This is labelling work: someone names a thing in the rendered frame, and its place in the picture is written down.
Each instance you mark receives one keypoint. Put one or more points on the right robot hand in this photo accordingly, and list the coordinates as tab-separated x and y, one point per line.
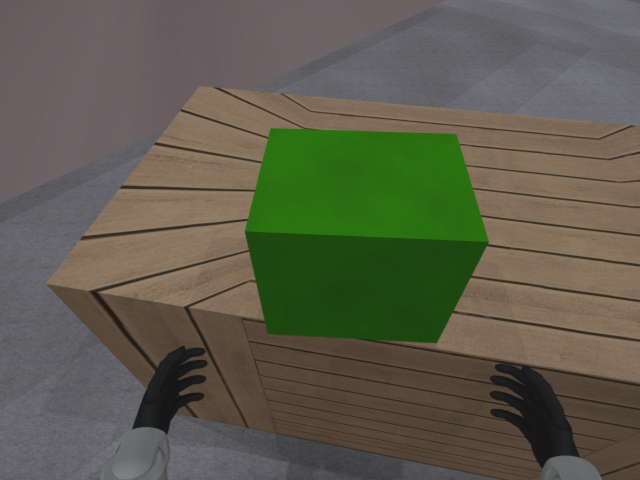
543	423

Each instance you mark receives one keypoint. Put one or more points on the pedestal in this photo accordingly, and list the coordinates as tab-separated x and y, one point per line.
166	264

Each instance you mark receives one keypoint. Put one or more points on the left robot forearm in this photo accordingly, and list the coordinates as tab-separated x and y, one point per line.
140	454

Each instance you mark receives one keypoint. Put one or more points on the right robot forearm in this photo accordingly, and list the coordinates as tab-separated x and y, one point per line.
567	467

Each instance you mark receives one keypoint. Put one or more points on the carton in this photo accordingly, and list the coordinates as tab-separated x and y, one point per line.
363	234

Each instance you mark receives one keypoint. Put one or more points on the left robot hand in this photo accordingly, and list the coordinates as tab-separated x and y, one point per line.
160	402

